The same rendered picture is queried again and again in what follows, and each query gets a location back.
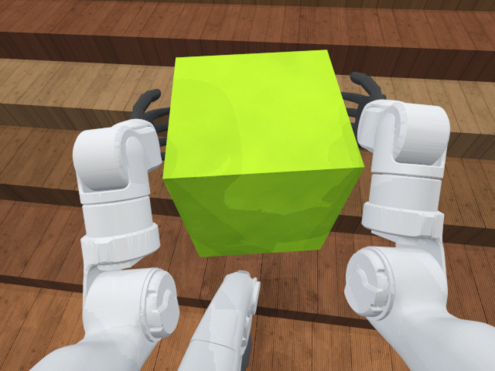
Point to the robot right forearm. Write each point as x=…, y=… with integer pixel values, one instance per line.
x=409, y=145

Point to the robot left forearm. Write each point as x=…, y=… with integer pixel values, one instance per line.
x=112, y=166

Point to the left robot thigh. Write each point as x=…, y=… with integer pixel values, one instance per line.
x=216, y=343

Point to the robot right upper arm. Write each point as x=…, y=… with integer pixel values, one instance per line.
x=403, y=293

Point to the robot left upper arm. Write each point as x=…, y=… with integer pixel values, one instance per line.
x=126, y=313

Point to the robot left hand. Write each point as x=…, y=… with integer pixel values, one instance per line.
x=139, y=113

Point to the robot right hand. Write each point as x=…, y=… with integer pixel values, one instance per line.
x=371, y=88

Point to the carton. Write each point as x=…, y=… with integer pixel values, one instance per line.
x=260, y=154

